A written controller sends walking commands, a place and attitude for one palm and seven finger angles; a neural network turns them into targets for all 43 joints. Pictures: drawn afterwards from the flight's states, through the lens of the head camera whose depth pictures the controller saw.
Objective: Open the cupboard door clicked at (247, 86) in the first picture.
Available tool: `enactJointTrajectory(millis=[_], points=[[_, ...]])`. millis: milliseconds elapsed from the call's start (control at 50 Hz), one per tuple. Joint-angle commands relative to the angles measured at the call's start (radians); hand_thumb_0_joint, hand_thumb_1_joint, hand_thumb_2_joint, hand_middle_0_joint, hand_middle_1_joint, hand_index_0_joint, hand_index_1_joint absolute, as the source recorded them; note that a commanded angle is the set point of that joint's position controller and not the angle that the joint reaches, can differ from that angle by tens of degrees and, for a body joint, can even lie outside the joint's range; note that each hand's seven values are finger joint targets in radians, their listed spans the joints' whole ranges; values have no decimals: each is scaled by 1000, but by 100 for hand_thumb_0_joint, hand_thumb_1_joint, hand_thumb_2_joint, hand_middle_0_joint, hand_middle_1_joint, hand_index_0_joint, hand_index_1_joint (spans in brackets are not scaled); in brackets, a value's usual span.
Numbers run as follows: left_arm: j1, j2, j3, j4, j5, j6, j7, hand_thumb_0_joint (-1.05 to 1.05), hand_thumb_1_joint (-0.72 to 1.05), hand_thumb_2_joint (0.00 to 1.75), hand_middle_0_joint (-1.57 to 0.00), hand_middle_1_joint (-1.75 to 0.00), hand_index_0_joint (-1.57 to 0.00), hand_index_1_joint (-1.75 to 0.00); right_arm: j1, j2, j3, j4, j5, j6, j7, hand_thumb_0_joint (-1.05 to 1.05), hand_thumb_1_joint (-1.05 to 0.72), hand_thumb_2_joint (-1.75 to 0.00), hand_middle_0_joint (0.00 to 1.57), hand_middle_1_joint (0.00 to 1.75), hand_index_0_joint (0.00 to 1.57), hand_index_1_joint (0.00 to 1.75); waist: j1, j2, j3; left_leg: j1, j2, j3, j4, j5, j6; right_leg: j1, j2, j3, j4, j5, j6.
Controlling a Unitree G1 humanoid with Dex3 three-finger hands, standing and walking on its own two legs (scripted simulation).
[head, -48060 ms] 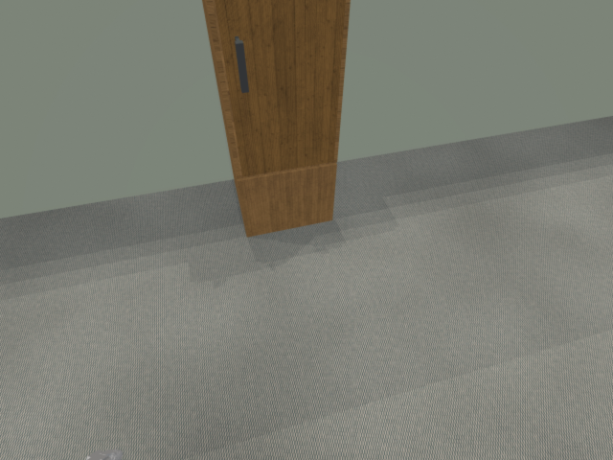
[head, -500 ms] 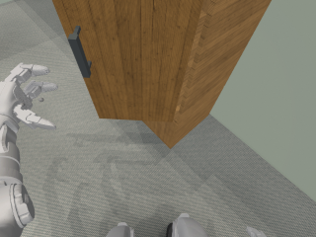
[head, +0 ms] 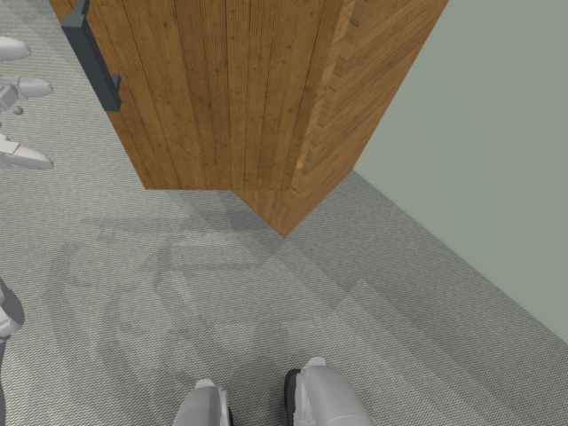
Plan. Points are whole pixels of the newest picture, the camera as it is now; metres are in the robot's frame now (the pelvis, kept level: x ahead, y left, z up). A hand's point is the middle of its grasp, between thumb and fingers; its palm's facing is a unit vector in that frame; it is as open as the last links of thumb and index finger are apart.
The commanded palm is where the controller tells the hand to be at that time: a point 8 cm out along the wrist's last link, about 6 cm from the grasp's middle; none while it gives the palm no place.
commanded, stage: move the hooked fingers beside the handle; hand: left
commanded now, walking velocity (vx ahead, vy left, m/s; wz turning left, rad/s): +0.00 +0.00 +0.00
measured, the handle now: (98, 57) +0.60 +0.21 +0.08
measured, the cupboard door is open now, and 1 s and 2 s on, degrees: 46 46 46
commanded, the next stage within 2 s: slide the fingers in behind the handle in 1.08 s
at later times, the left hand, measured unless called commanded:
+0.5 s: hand (32, 78) +0.55 +0.28 +0.09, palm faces -0.05 -1.00 -0.03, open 13.9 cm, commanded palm +0.53 +0.32 +0.08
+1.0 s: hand (27, 87) +0.53 +0.28 +0.09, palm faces -0.04 -1.00 -0.02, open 13.9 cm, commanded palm +0.52 +0.32 +0.08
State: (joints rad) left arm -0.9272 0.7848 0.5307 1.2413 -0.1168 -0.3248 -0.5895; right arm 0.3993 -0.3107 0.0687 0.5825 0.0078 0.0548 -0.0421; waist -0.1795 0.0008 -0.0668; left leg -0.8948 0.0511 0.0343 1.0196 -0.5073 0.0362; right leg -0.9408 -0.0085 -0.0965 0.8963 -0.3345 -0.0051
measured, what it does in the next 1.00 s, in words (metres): stands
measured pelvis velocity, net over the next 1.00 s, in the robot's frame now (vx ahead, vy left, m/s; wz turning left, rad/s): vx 0.02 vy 0.00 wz -0.01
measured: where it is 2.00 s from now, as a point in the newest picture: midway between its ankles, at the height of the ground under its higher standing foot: outside the picture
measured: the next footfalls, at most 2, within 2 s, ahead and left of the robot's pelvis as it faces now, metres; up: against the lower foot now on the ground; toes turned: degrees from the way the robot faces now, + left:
none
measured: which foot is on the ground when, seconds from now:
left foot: down 0.00-1.00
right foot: down 0.00-1.00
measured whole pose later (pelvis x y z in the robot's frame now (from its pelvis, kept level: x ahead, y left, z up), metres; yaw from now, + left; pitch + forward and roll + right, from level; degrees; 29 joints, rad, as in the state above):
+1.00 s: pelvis +0.02 +0.00 +0.00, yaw -1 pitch +25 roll -5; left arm -0.98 0.82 0.53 1.23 -0.08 -0.30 -0.55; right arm 0.39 -0.30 0.07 0.55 -0.01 0.12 -0.01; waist -0.21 0.02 -0.08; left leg -0.94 0.06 0.01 1.04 -0.54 0.04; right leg -0.97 0.01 -0.11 0.88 -0.35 0.00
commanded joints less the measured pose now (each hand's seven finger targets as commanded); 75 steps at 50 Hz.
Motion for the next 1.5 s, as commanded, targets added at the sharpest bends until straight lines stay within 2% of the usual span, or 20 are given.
enactJointTrajectory(millis=[0,60,140,280,480,600,660,700,720,800,940,1000,1040,1100,1140,1220,1260,1320,1400,1480], points=[[-417,350,39,-182,-13,-52,11,0,-50,30,-30,-120,-30,-120,186,-195,-67,-49,-11,4,-9,0,-90,-90,20,30,20,30,-6,187,-494,255,-14,-91,-115,517,-17,291,54,62,-42,281,-19],[-450,342,25,-182,-1,-50,20,0,-50,30,-30,-120,-30,-120,205,-199,-68,-43,-15,18,-6,0,-90,-90,20,30,20,30,-16,245,-499,317,-5,-108,-111,587,-32,223,56,50,-40,267,-21],[-504,394,50,-168,10,-41,33,0,-50,30,-30,-120,-30,-120,220,-204,-63,-43,-20,29,-4,0,-90,-90,20,30,20,30,-34,226,-508,290,-2,-111,-99,587,-30,229,60,48,-35,282,-20],[-529,392,28,-126,42,-24,45,0,-50,30,-30,-120,-30,-120,250,-201,-56,-40,-26,49,2,0,-90,-90,20,30,20,30,-54,254,-515,300,3,-119,-82,629,-33,195,66,39,-32,289,-19],[-434,438,99,-237,19,-33,41,0,-50,30,-30,-120,-30,-120,260,-204,-72,-61,-31,62,20,0,-90,-90,20,30,20,30,-12,280,-588,352,8,-117,-83,740,-38,250,73,37,-30,360,-22],[-438,392,60,-211,20,-26,49,0,-50,30,-30,-120,-30,-120,247,-197,-67,-55,-25,68,23,0,-90,-90,20,30,20,30,-31,256,-500,298,0,-103,-89,653,-23,247,75,41,-44,341,-18],[-451,391,68,-251,8,-43,46,0,-50,30,-30,-120,-30,-120,251,-198,-75,-46,-28,67,20,0,-90,-90,20,30,20,30,-29,290,-558,377,6,-113,-79,738,-36,236,76,38,-41,363,-21],[-437,360,44,-235,5,-40,41,0,-50,30,-30,-120,-30,-120,243,-194,-72,-45,-25,68,20,0,-90,-90,20,30,20,30,-34,263,-534,355,4,-110,-81,716,-30,242,75,38,-45,364,-18],[-444,327,25,-240,-3,-44,35,0,-50,30,-30,-120,-30,-120,240,-191,-71,-47,-24,69,19,0,-90,-90,20,30,20,30,-36,305,-528,380,4,-111,-79,745,-34,216,75,35,-42,364,-23],[-420,334,25,-190,-5,-23,32,0,-50,30,-30,-120,-30,-120,227,-193,-66,-51,-22,69,17,0,-90,-90,20,30,20,30,-40,221,-492,287,-3,-98,-84,653,-17,268,72,44,-46,373,-17],[-472,359,43,-242,-5,-56,47,0,-50,30,-30,-120,-30,-120,220,-192,-70,-50,-24,63,15,0,-90,-90,20,30,20,30,-32,279,-556,342,0,-108,-70,695,-31,249,71,44,-29,372,-22],[-448,339,27,-188,-2,-42,47,0,-50,30,-30,-120,-30,-120,213,-192,-66,-50,-20,61,15,0,-90,-90,20,30,20,30,-42,204,-498,273,-4,-99,-74,615,-18,264,72,46,-38,354,-17],[-462,370,41,-198,5,-45,48,0,-50,30,-30,-120,-30,-120,211,-192,-63,-52,-20,58,11,0,-90,-90,20,30,20,30,-30,255,-526,279,-8,-99,-74,613,-22,266,69,49,-29,348,-21],[-498,379,30,-179,21,-39,56,0,-50,30,-30,-120,-30,-120,211,-192,-57,-48,-20,58,7,0,-90,-90,20,30,20,30,-45,229,-489,239,-7,-98,-72,546,-17,248,69,47,-31,309,-18],[-507,395,45,-195,16,-51,55,0,-50,30,-30,-120,-30,-120,215,-193,-59,-48,-21,53,5,0,-90,-90,20,30,20,30,-40,251,-542,262,-7,-104,-68,573,-20,258,70,49,-23,324,-21],[-522,348,9,-164,8,-44,48,0,-50,30,-30,-120,-30,-120,219,-192,-52,-42,-18,49,3,0,-90,-90,20,30,20,30,-60,241,-508,238,-8,-103,-68,537,-15,230,70,46,-24,303,-21],[-505,380,30,-183,18,-41,52,0,-50,30,-30,-120,-30,-120,230,-194,-56,-41,-21,50,6,0,-90,-90,20,30,20,30,-42,266,-559,279,-4,-113,-68,590,-24,234,69,43,-19,311,-21],[-508,312,-4,-200,10,-39,60,0,-50,30,-30,-120,-30,-120,236,-188,-58,-40,-23,53,11,0,-90,-90,20,30,20,30,-52,272,-541,314,0,-122,-70,622,-29,188,70,32,-22,299,-22],[-510,339,15,-191,17,-24,80,0,-50,30,-30,-120,-30,-120,237,-190,-57,-39,-25,54,15,0,-90,-90,20,30,20,30,-52,231,-524,240,-5,-103,-76,530,-15,237,69,43,-32,297,-17],[-457,361,51,-254,17,-45,99,0,-50,30,-30,-120,-30,-120,241,-187,-65,-49,-28,52,22,0,-90,-90,20,30,20,30,-22,271,-596,299,-2,-103,-79,626,-26,277,70,45,-26,354,-22]])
